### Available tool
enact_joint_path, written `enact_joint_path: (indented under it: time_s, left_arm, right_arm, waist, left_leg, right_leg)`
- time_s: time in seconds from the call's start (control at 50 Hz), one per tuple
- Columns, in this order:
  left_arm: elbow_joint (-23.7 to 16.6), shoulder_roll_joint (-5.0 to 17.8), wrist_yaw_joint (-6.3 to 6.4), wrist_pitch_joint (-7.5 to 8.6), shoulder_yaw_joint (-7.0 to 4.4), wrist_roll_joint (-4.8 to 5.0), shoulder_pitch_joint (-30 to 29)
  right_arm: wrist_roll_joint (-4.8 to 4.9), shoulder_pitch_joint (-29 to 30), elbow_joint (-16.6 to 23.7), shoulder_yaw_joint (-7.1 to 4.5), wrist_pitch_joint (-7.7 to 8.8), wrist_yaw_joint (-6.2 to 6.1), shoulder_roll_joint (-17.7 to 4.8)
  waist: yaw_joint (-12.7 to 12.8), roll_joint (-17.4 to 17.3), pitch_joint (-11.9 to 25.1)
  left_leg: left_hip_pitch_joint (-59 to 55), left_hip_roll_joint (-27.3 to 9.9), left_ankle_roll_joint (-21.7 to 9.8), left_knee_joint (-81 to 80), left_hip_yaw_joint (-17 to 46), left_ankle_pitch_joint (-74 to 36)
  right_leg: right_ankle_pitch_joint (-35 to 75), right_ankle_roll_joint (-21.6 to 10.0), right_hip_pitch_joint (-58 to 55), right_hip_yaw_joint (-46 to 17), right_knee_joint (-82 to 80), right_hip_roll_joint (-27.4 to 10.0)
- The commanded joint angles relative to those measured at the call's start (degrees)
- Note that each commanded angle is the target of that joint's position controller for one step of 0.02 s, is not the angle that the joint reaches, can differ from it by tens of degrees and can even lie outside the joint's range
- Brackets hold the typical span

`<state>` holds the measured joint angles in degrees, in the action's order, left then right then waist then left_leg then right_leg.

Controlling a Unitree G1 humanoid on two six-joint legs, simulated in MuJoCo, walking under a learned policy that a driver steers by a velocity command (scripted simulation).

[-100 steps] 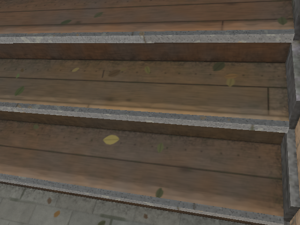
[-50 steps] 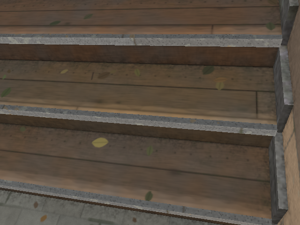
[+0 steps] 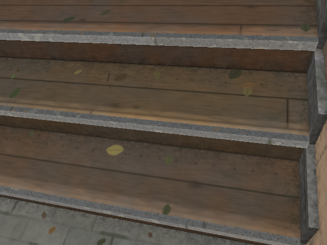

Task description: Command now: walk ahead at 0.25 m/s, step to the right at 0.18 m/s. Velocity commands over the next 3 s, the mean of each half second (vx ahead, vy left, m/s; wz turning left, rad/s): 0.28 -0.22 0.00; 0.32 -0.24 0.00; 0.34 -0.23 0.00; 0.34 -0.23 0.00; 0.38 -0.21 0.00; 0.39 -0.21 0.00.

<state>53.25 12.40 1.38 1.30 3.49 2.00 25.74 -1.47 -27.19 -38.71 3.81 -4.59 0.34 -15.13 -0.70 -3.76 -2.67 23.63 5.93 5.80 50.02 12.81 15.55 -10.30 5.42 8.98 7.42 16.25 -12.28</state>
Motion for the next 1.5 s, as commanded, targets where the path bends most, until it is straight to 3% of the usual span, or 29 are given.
enact_joint_path:
  time_s: [0.02,0.2,0.34,0.46,0.96,1.0,1.16,1.2,1.24,1.26,1.36,1.4,1.42,1.44,1.5]
  left_arm:
    - [-0.33,8.3,0.08,0.02,-1.62,0.01,6.98]
    - [-0.79,7.77,-0.59,-0.51,-1.56,0.0,4.5]
    - [-1.92,7.78,-0.71,-0.63,-1.86,0.23,2.27]
    - [-1.86,7.14,-1.15,-0.71,-1.59,-0.41,1.71]
    - [-4.91,6.86,-1.87,-1.03,-1.58,-0.65,-3.95]
    - [-4.46,6.76,-1.73,-1.0,-1.43,-0.64,-3.42]
    - [-5.3,6.81,-1.87,-0.84,-1.38,-0.9,-5.21]
    - [-5.36,7.08,-1.71,-0.92,-1.41,-0.59,-5.53]
    - [-5.71,6.45,-1.82,-0.78,-1.27,-1.01,-5.89]
    - [-5.58,6.64,-1.8,-0.87,-1.41,-1.06,-6.55]
    - [-5.64,6.66,-1.62,-0.86,-1.24,-0.96,-6.81]
    - [-5.92,7.85,-2.03,-0.56,-1.63,-0.99,-6.92]
    - [-5.86,6.82,-1.71,-1.17,-1.16,-0.3,-6.14]
    - [-5.83,7.07,-1.64,-1.33,-1.18,-0.24,-5.91]
    - [-6.54,7.57,-1.61,-1.63,-1.23,-0.32,-6.23]
  right_arm:
    - [-0.16,8.58,3.26,-5.38,1.03,1.46,-4.27]
    - [0.64,9.29,4.24,-4.84,1.39,1.62,-3.8]
    - [0.5,10.08,4.76,-4.38,1.34,1.19,-4.28]
    - [0.53,9.25,4.43,-3.68,1.43,1.31,-3.98]
    - [1.02,7.86,4.72,-2.11,1.63,1.22,-4.25]
    - [0.79,7.21,4.35,-1.97,1.72,0.79,-4.2]
    - [0.92,7.39,4.57,-1.61,1.78,0.93,-4.51]
    - [0.84,7.0,4.8,-1.45,1.72,0.93,-4.19]
    - [0.78,7.12,4.49,-1.47,1.79,0.97,-4.74]
    - [1.18,7.1,4.66,-1.33,2.02,0.87,-4.42]
    - [1.14,7.53,4.68,-1.17,2.11,0.92,-4.45]
    - [1.49,6.99,4.78,-1.13,1.83,1.29,-4.45]
    - [1.85,5.33,4.92,-1.31,1.83,0.95,-4.46]
    - [1.93,4.71,4.76,-1.2,1.93,0.87,-4.41]
    - [2.0,5.21,4.89,-1.26,1.8,0.78,-4.88]
  waist:
    - [3.03,16.3,-1.4]
    - [2.71,18.04,-2.12]
    - [2.29,17.22,-2.77]
    - [1.82,17.31,-3.08]
    - [0.07,17.38,-3.07]
    - [0.11,16.69,-2.79]
    - [-0.33,16.69,-3.03]
    - [-0.6,16.45,-2.74]
    - [-0.43,16.25,-2.82]
    - [-0.63,16.83,-2.33]
    - [-0.28,16.23,-2.32]
    - [-0.25,16.88,-2.77]
    - [-1.06,16.15,-2.86]
    - [-1.03,17.02,-2.26]
    - [-0.74,17.41,-2.52]
  left_leg:
    - [7.16,-1.51,-0.15,0.02,-0.78,0.42]
    - [6.29,-3.39,-0.28,-3.3,-4.0,1.51]
    - [7.14,-4.17,-0.71,-5.25,-6.26,0.67]
    - [7.3,-4.36,-0.61,-4.2,-6.7,1.08]
    - [6.23,-5.36,-1.3,-7.94,-9.12,0.0]
    - [6.67,-5.64,-1.32,-7.67,-9.41,-0.48]
    - [6.36,-5.41,-1.49,-8.22,-9.94,-0.93]
    - [5.8,-5.43,-1.44,-8.7,-9.92,-1.02]
    - [6.07,-5.13,-1.65,-8.38,-10.04,-1.3]
    - [5.5,-5.35,-2.03,-9.54,-9.84,-1.26]
    - [5.1,-5.05,-2.66,-10.92,-9.92,-1.27]
    - [4.04,-4.51,-2.1,-10.75,-9.76,-0.38]
    - [2.77,-5.23,-1.62,-13.27,-8.22,-0.19]
    - [2.19,-5.04,-1.64,-14.03,-8.54,-0.43]
    - [2.11,-4.76,-2.03,-14.77,-8.71,-0.85]
  right_leg:
    - [6.33,2.29,-4.24,-4.2,-5.47,-7.66]
    - [5.29,0.88,-2.37,-2.07,-5.46,-6.2]
    - [0.07,0.39,-1.52,-2.65,-6.3,-6.18]
    - [2.73,0.15,-1.04,-1.34,-5.84,-5.77]
    - [-0.29,-0.83,-0.49,-2.2,-4.97,-5.06]
    - [-0.46,-0.76,-1.27,-2.88,-4.84,-5.29]
    - [-1.83,-0.35,-0.67,-3.33,-4.9,-4.84]
    - [-2.09,-0.18,-0.44,-3.67,-4.81,-5.1]
    - [-1.16,-0.26,-0.75,-3.29,-4.38,-4.7]
    - [-1.11,-0.24,-0.78,-2.87,-3.74,-4.32]
    - [-2.75,-0.46,-0.89,-4.2,-3.78,-4.83]
    - [-3.71,0.73,0.51,-3.79,-4.0,-4.57]
    - [4.04,2.0,-1.47,-3.21,-3.75,-4.87]
    - [6.15,2.36,-2.61,-3.2,-3.32,-4.51]
    - [3.48,2.76,-2.75,-3.9,-3.78,-4.5]
